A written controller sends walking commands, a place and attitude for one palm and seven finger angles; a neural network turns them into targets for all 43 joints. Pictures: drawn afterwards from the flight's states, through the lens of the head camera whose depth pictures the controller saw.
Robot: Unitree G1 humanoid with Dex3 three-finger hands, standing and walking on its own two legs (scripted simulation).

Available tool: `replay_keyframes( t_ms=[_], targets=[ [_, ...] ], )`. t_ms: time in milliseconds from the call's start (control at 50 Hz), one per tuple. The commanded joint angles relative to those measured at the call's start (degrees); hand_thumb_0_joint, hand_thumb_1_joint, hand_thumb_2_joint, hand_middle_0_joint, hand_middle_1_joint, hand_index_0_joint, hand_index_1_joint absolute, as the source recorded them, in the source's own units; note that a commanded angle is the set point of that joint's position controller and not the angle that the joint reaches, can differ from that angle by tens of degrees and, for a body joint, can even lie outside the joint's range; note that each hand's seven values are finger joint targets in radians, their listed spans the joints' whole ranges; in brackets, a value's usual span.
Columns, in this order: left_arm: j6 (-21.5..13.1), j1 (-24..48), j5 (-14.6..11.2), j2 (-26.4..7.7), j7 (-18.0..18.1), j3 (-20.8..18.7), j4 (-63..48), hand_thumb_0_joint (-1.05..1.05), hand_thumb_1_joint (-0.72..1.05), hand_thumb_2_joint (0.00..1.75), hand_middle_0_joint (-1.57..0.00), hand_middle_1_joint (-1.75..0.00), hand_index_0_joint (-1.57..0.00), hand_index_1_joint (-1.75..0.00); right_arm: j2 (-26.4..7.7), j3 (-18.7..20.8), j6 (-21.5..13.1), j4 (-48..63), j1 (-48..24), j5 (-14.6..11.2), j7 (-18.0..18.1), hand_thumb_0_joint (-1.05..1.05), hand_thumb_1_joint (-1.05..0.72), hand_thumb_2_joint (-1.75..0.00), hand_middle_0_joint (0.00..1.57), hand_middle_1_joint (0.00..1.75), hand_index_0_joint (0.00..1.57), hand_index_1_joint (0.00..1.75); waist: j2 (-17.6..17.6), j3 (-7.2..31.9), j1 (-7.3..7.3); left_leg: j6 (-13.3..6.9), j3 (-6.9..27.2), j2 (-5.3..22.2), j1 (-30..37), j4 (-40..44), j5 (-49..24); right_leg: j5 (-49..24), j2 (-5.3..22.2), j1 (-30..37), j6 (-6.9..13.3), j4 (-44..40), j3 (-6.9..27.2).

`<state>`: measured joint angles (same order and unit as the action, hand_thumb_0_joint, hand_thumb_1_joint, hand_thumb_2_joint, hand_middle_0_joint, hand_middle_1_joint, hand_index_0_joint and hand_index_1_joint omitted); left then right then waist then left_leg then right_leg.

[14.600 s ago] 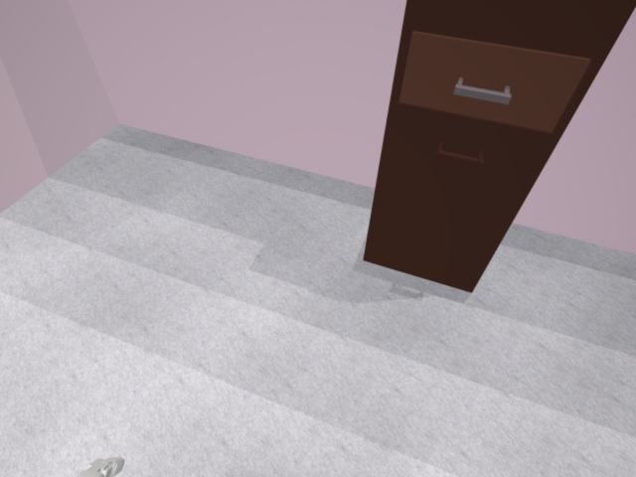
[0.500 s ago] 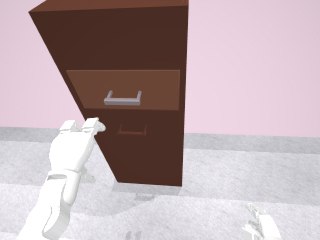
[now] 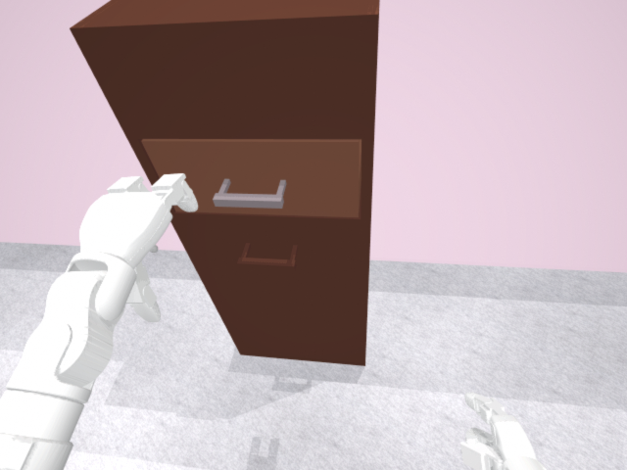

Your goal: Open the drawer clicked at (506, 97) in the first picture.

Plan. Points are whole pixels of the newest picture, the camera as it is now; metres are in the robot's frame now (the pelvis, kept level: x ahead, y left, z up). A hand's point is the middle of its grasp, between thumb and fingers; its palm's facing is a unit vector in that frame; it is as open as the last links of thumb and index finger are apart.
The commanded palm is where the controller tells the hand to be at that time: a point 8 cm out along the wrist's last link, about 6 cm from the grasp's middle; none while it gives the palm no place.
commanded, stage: raise the hand with hooked fingers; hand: left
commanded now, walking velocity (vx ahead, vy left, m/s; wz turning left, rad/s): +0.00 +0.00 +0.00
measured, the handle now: (251, 193) +0.55 +0.21 +0.02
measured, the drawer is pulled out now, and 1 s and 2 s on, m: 0.00 0.00 0.00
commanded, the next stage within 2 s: move the hooked fingers above the handle in 0.24 s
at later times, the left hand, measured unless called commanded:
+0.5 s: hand (167, 257) +0.32 +0.23 +0.12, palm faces +0.06 -0.06 -1.00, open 13.9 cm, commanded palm +0.30 +0.24 +0.18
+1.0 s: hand (215, 220) +0.40 +0.20 +0.11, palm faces +0.04 -0.05 -1.00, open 13.8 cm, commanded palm +0.38 +0.22 +0.17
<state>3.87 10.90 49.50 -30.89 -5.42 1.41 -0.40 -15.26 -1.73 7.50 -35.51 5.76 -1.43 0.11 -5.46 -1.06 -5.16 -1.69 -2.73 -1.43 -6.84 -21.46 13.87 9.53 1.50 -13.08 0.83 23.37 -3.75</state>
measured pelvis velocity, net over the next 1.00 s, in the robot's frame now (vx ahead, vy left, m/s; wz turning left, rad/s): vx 0.01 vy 0.00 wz -0.01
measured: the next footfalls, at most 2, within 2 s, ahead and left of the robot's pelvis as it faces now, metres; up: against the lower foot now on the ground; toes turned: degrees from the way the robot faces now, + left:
none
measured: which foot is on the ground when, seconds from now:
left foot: down 0.00-1.00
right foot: down 0.00-1.00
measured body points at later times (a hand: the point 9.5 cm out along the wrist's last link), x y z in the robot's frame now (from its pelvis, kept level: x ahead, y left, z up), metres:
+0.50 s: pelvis -0.01 +0.00 +0.00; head +0.01 -0.03 +0.45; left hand +0.31 +0.23 +0.18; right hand +0.20 -0.21 -0.11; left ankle -0.03 +0.10 -0.74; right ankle +0.03 -0.11 -0.74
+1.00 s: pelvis +0.01 +0.00 +0.00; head +0.05 -0.04 +0.45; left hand +0.39 +0.20 +0.16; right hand +0.15 -0.25 -0.14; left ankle -0.03 +0.10 -0.74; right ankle +0.03 -0.11 -0.74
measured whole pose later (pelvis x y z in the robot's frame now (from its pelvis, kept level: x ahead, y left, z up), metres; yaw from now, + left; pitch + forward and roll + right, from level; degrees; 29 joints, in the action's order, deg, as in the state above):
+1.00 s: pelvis +0.01 +0.00 +0.00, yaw -1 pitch +4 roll +1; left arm -0.5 25.9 53.9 -26.8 2.5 7.2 19.8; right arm -16.0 0.6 7.7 -38.3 11.0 -2.1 1.4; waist -4.0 0.6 -2.5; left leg -1.6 -3.4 -1.4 -12.2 -22.5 14.7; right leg 10.6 1.4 -19.1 0.9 25.3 -3.0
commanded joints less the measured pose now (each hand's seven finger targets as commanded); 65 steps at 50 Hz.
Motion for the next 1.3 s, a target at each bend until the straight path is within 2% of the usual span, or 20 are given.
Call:
replay_keyframes(
  t_ms=[0,80,160,300,380,500,520,580,620,680,740,780,860,940,1000,1060,1100,1180,1200,1280],
  targets=[
    [-3.0,14.6,0.1,-12.3,2.5,-8.1,-13.1,0.00,-0.50,0.30,-0.30,-1.20,-0.30,-1.20,-6.0,2.6,-3.4,9.8,-7.4,0.6,-0.1,0.00,-0.90,-0.90,0.20,0.30,0.20,0.30,4.9,15.2,-0.67,0.2,2.0,-0.3,-5.0,2.3,-14.7,-9.8,-0.6,14.0,1.4,-0.6,3.5],
    [-4.5,15.4,-0.1,-15.4,6.3,-12.3,-15.2,0.00,-0.50,0.30,-0.30,-1.20,-0.30,-1.20,-6.0,3.0,-4.0,9.4,-7.0,0.6,0.0,0.00,-0.90,-0.90,0.20,0.30,0.20,0.30,2.4,17.0,-1.44,0.5,2.5,-0.5,-4.5,2.1,-15.7,-10.2,-0.8,14.2,1.6,-0.4,4.1],
    [-3.3,15.4,0.1,-13.3,8.4,-10.5,-12.1,0.00,-0.50,0.30,-0.30,-1.20,-0.30,-1.20,-6.0,3.3,-4.0,8.1,-6.7,0.3,0.1,0.00,-0.90,-0.90,0.20,0.30,0.20,0.30,2.4,15.7,-1.18,0.8,2.3,-0.5,-4.8,2.5,-15.9,-9.9,-0.6,13.1,1.8,-0.7,3.6],
    [-0.5,14.8,0.7,-11.0,5.9,-6.3,-11.3,0.00,-0.50,0.30,-0.30,-1.20,-0.30,-1.20,-6.1,2.9,-3.5,8.3,-7.7,0.1,0.4,0.00,-0.90,-0.90,0.20,0.30,0.20,0.30,4.0,15.5,-0.29,0.5,2.1,-0.2,-4.2,3.1,-13.9,-7.6,-0.5,13.2,1.5,-1.1,3.3],
    [-1.3,20.0,1.0,-9.4,5.0,-4.0,-7.9,0.00,-0.50,0.30,-0.30,-1.20,-0.30,-1.20,-6.1,2.6,-3.5,7.7,-7.2,-0.2,1.1,0.00,-0.90,-0.90,0.20,0.30,0.20,0.30,5.4,11.7,1.34,0.5,2.6,0.2,-4.5,3.6,-10.4,-3.5,-1.1,9.1,1.4,-2.4,2.8],
    [-3.6,29.1,3.1,-11.3,7.1,-4.4,-2.6,0.00,-0.50,0.30,-0.30,-1.20,-0.30,-1.20,-5.7,2.6,-3.9,6.2,-5.2,0.2,1.7,0.00,-0.90,-0.90,0.20,0.30,0.20,0.30,3.2,15.3,1.08,0.9,2.6,-0.4,-4.3,3.4,-11.1,-3.6,-0.9,10.0,1.7,-1.8,2.8],
    [-3.7,29.5,2.8,-9.8,7.4,-3.2,-2.1,0.00,-0.50,0.30,-0.30,-1.20,-0.30,-1.20,-5.5,2.7,-3.7,6.3,-5.0,0.1,1.6,0.00,-0.90,-0.90,0.20,0.30,0.20,0.30,3.2,15.6,1.16,1.0,2.8,-0.4,-4.1,3.3,-11.8,-4.3,-1.0,9.8,1.7,-1.7,2.6],
    [-3.0,30.7,3.1,-11.6,8.1,-5.0,3.4,0.00,-0.50,0.30,-0.30,-1.20,-0.30,-1.20,-5.9,2.7,-3.5,5.9,-4.6,-0.1,1.7,0.00,-0.90,-0.90,0.20,0.30,0.20,0.30,4.6,15.8,1.03,1.1,2.5,-0.3,-5.6,3.4,-11.4,-4.6,-1.0,10.5,1.8,-1.6,2.8],
    [-2.7,32.7,3.4,-8.9,7.9,-1.9,4.9,0.00,-0.50,0.30,-0.30,-1.20,-0.30,-1.20,-5.8,2.8,-3.2,5.7,-4.0,-0.2,1.7,0.00,-0.90,-0.90,0.20,0.30,0.20,0.30,4.4,15.9,1.54,1.0,2.2,-0.3,-5.3,3.1,-12.2,-5.6,-0.8,9.8,1.8,-1.4,2.6],
    [-2.4,33.9,3.7,-10.2,7.6,-2.7,6.0,0.00,-0.50,0.30,-0.30,-1.20,-0.30,-1.20,-6.3,2.9,-2.8,6.4,-3.8,-0.4,1.6,0.00,-0.90,-0.90,0.20,0.30,0.20,0.30,3.8,17.6,1.44,1.0,2.3,-0.3,-5.7,2.8,-13.3,-6.8,-0.9,10.8,2.0,-0.8,2.9],
    [-2.8,35.0,3.7,-7.4,7.1,0.2,7.3,0.00,-0.50,0.30,-0.30,-1.20,-0.30,-1.20,-6.2,3.3,-2.7,6.5,-2.4,-0.4,1.7,0.00,-0.90,-0.90,0.20,0.30,0.20,0.30,4.7,18.2,1.98,0.8,2.3,-0.3,-5.2,2.0,-14.5,-8.2,-0.9,9.6,1.9,-0.1,2.6],
    [-3.1,35.9,3.9,-8.4,7.3,-0.8,9.1,0.00,-0.50,0.30,-0.30,-1.20,-0.30,-1.20,-6.6,3.5,-2.5,6.3,-1.7,-0.5,1.8,0.00,-0.90,-0.90,0.20,0.30,0.20,0.30,6.2,18.1,2.19,0.7,2.2,-0.3,-5.8,1.8,-14.5,-8.3,-1.0,9.4,1.8,0.0,2.6],
    [-4.4,36.4,4.1,-9.7,9.0,-2.5,6.9,0.00,-0.50,0.30,-0.30,-1.20,-0.30,-1.20,-6.4,4.0,-2.6,6.3,-0.4,-0.3,1.5,0.00,-0.90,-0.90,0.20,0.30,0.20,0.30,4.3,22.2,1.14,0.8,2.0,-0.5,-5.0,0.6,-19.5,-13.1,-1.0,11.1,2.1,1.7,3.0],
    [-3.4,35.9,4.3,-10.6,10.9,-4.0,11.3,0.00,-0.50,0.30,-0.30,-1.20,-0.30,-1.20,-6.7,4.2,-2.4,5.4,0.1,-0.5,1.5,0.00,-0.90,-0.90,0.20,0.30,0.20,0.30,6.3,20.7,1.11,0.7,1.3,-0.4,-7.5,0.6,-18.4,-13.4,-1.0,11.0,1.8,1.8,3.2],
    [-2.5,37.4,4.7,-9.8,11.6,-2.9,11.8,0.00,-0.50,0.30,-0.30,-1.20,-0.30,-1.20,-6.7,4.3,-2.4,5.6,0.1,-0.6,1.4,0.00,-0.90,-0.90,0.20,0.30,0.20,0.30,5.4,22.3,1.22,0.5,1.0,-0.5,-7.5,0.2,-19.2,-14.6,-0.8,11.9,1.8,2.3,3.5],
    [-1.7,38.4,5.1,-9.6,11.4,-2.2,13.9,0.00,-0.50,0.30,-0.30,-1.20,-0.30,-1.20,-6.8,4.5,-2.3,5.2,0.8,-0.7,1.8,0.00,-0.90,-0.90,0.20,0.30,0.20,0.30,5.5,22.3,2.13,0.2,0.7,-0.4,-7.2,-0.5,-19.4,-15.7,-0.9,11.0,1.7,2.5,3.4],
    [-1.6,40.4,5.1,-9.8,10.9,-1.9,16.7,0.00,-0.50,0.30,-0.30,-1.20,-0.30,-1.20,-7.1,4.4,-2.2,5.0,1.2,-0.8,2.1,0.00,-0.90,-0.90,0.20,0.30,0.20,0.30,7.9,20.9,2.99,-0.2,0.8,-0.4,-8.5,-0.5,-17.0,-14.3,-0.8,10.4,1.4,2.2,3.5],
    [-3.4,45.1,5.3,-7.7,10.0,0.8,16.5,0.00,-0.50,0.30,-0.30,-1.20,-0.30,-1.20,-6.9,4.8,-2.3,5.2,2.7,-0.8,2.6,0.00,-0.90,-0.90,0.20,0.30,0.20,0.30,5.7,23.2,4.15,-0.4,1.1,-0.7,-6.4,-2.2,-19.3,-16.1,-1.0,8.7,1.5,3.1,3.3],
    [-4.1,46.3,5.3,-8.6,10.0,0.2,17.6,0.00,-0.50,0.30,-0.30,-1.20,-0.30,-1.20,-6.9,5.0,-2.4,4.6,3.5,-0.7,2.7,0.00,-0.90,-0.90,0.20,0.30,0.20,0.30,5.4,23.3,4.46,-0.4,1.1,-0.6,-6.2,-2.5,-19.4,-16.3,-1.0,8.0,1.5,3.3,3.3],
    [-5.9,47.1,5.5,-10.4,10.7,-1.8,20.1,0.00,-0.50,0.30,-0.30,-1.20,-0.30,-1.20,-7.1,5.2,-2.2,4.4,4.9,-0.3,2.7,0.00,-0.90,-0.90,0.20,0.30,0.20,0.30,5.8,25.1,4.02,-0.1,1.1,-0.7,-7.2,-3.5,-21.5,-18.5,-1.0,8.6,1.5,4.4,3.3]
  ],
)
